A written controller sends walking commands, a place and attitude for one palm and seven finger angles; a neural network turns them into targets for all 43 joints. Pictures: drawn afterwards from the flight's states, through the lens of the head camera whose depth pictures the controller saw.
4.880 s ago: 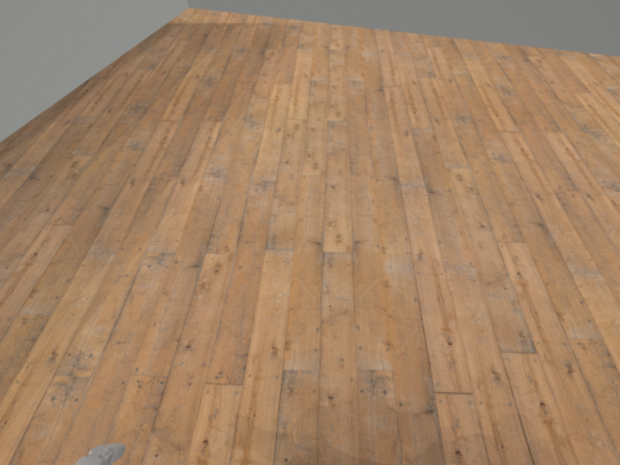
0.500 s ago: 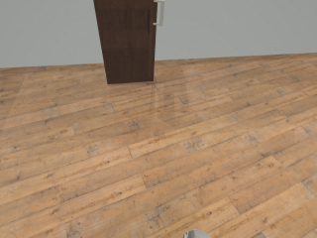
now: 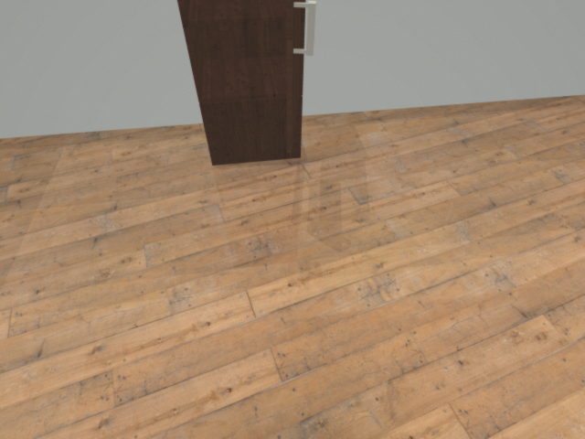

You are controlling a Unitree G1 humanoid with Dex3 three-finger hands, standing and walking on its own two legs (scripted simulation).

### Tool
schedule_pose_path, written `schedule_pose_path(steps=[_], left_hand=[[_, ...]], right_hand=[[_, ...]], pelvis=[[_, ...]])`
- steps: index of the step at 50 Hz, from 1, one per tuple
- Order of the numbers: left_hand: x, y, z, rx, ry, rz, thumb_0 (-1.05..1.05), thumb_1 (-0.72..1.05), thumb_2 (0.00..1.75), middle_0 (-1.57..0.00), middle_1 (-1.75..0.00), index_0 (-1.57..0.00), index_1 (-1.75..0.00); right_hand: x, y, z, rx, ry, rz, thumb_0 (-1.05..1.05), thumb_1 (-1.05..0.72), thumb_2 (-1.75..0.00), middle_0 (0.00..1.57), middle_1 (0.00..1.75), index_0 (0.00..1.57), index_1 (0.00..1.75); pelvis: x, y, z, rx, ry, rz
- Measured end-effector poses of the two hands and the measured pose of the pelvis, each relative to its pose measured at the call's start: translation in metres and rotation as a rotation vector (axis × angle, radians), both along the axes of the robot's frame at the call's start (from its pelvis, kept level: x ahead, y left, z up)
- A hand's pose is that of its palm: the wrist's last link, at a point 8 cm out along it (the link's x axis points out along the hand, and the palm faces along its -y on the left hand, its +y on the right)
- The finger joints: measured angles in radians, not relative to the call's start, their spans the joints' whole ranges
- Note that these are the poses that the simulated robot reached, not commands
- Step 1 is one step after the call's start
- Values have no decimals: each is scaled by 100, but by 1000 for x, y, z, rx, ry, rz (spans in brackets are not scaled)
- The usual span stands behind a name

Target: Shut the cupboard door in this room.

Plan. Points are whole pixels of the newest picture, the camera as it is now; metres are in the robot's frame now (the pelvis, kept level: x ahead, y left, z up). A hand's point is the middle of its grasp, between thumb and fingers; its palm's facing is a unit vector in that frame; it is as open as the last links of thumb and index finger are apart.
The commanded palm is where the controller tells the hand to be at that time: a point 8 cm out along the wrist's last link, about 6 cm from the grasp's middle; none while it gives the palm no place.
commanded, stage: stand and wait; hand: left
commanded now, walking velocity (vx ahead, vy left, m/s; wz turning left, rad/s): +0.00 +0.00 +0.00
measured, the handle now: (303, 29) +1.17 +0.03 +0.06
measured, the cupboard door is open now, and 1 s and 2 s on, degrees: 77 77 77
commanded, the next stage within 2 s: turn or walk to find it in 0.14 s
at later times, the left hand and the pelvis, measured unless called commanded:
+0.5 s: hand out of the picture +0.02 +0.19 -0.17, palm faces +0.06 -0.98 -0.19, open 7.4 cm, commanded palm none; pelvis +0.05 +0.03 +0.01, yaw +0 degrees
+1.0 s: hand out of the picture +0.05 +0.18 -0.16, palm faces +0.02 -0.98 -0.20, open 7.3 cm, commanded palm none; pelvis +0.05 +0.01 +0.01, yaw -1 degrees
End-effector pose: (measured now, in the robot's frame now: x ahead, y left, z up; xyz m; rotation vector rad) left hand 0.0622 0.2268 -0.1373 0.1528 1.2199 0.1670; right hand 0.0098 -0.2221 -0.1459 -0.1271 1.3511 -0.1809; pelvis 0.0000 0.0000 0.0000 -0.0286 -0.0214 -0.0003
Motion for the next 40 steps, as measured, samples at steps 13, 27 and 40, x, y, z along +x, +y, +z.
schedule_pose_path(steps=[13, 27, 40], left_hand=[[-52, 14, 0, -43, 209, 65, 0, 91, 89, -19, -30, -20, -30], [-42, 14, 3, -26, 251, 56, 1, 91, 89, -19, -30, -20, -30], [-5, 13, 5, -5, 165, 17, 1, 92, 89, -19, -30, -20, -30]], right_hand=[[54, 15, 17, -23, -30, 55, 0, -94, -90, 20, 29, 20, 30], [41, 31, 7, 21, 63, 28, 0, -93, -90, 20, 29, 20, 30], [19, 41, 4, 60, 91, -16, 0, -91, -90, 20, 29, 20, 30]], pelvis=[[37, 22, 12, 28, -1, -1], [55, 26, 11, 31, -4, -2], [57, 19, 12, 33, -12, -13]])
